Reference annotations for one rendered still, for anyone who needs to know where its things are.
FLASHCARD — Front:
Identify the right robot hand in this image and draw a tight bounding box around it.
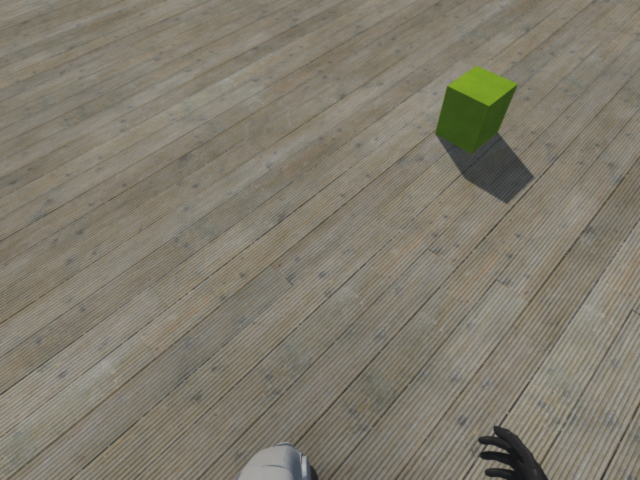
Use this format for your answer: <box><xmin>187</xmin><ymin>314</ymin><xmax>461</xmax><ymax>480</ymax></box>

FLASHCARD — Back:
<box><xmin>478</xmin><ymin>426</ymin><xmax>548</xmax><ymax>480</ymax></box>

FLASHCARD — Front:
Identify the left robot shin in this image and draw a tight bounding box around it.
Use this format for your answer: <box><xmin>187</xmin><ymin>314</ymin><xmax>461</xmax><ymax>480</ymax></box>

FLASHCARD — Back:
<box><xmin>276</xmin><ymin>442</ymin><xmax>296</xmax><ymax>450</ymax></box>

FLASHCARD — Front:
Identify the robot left thigh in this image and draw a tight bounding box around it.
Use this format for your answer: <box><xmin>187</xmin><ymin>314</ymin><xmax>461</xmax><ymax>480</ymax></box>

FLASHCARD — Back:
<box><xmin>237</xmin><ymin>445</ymin><xmax>311</xmax><ymax>480</ymax></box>

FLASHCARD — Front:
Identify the carton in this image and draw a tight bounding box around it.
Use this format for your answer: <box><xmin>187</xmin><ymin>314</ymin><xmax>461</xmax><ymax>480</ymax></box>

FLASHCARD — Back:
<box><xmin>435</xmin><ymin>66</ymin><xmax>518</xmax><ymax>154</ymax></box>

